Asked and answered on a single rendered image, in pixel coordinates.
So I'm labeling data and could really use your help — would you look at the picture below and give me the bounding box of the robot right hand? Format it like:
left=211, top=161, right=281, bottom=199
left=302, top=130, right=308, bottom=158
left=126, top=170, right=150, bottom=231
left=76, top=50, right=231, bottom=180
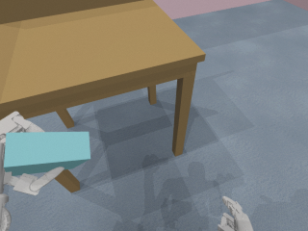
left=218, top=196, right=254, bottom=231

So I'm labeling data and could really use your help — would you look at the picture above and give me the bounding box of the left robot forearm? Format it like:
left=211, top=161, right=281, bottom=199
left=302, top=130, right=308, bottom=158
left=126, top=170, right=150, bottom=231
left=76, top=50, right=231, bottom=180
left=0, top=193, right=12, bottom=231

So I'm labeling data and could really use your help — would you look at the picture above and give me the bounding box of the sponge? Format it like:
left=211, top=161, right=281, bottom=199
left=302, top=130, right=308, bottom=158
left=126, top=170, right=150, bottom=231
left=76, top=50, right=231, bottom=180
left=4, top=131, right=90, bottom=176

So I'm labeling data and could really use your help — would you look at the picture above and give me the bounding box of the table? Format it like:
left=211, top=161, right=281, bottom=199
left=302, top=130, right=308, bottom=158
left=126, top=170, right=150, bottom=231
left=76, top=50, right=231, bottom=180
left=0, top=0, right=206, bottom=193

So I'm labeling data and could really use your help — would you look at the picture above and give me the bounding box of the robot left hand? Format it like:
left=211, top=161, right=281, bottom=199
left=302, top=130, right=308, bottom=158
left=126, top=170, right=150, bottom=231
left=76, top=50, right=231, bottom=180
left=0, top=111, right=64, bottom=195

